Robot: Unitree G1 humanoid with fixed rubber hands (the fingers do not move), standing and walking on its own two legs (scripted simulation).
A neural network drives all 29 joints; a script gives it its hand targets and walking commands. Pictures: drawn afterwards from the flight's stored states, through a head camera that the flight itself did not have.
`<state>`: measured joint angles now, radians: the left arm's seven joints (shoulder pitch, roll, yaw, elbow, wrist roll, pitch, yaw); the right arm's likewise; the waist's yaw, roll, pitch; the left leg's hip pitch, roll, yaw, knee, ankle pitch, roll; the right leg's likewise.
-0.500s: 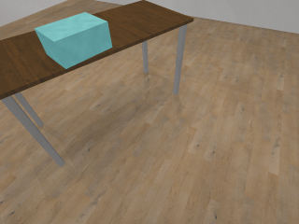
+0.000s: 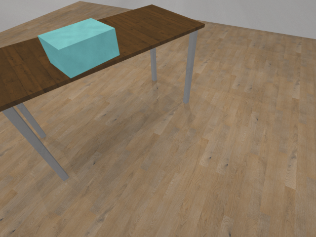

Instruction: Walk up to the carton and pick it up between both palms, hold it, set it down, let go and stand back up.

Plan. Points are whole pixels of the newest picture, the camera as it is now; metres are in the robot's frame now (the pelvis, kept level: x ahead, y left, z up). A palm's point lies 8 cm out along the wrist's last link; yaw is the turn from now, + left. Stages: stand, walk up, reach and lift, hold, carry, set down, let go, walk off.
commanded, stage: stand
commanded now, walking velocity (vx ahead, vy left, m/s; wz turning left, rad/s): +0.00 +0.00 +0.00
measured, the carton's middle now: (81, 46) +0.98 +0.44 +0.03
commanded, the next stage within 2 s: walk up in 0.48 s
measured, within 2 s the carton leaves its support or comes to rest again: neither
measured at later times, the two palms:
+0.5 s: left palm out of the picture +0.00 +0.21 -0.14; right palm out of the picture -0.01 -0.21 -0.14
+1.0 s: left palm out of the picture -0.03 +0.33 -0.14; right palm out of the picture +0.10 -0.21 -0.11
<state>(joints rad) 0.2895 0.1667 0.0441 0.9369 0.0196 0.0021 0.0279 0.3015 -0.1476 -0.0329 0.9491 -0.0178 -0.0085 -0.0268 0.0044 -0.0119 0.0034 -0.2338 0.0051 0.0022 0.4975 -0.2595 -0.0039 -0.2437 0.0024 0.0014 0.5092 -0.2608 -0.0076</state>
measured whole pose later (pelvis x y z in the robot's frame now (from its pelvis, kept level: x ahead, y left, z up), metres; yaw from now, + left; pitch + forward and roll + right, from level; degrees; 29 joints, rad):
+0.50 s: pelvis +0.00 +0.00 +0.00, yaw +0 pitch -2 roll +0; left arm 0.30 0.13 0.03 1.07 0.02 0.00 0.04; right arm 0.31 -0.11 -0.02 1.11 -0.01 -0.01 -0.04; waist 0.00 -0.01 0.01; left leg -0.18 0.01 0.00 0.45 -0.24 -0.01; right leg -0.19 0.01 0.00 0.46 -0.24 -0.01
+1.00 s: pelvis +0.03 +0.07 +0.00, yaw +12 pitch -3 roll -1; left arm 0.37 0.27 0.05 1.02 0.08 -0.06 0.04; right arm 0.35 -0.29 -0.09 0.95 -0.04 0.01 0.06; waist 0.01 -0.03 0.01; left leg -0.48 0.11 -0.01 0.82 -0.28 -0.04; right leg -0.02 -0.15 -0.16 0.43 -0.34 0.03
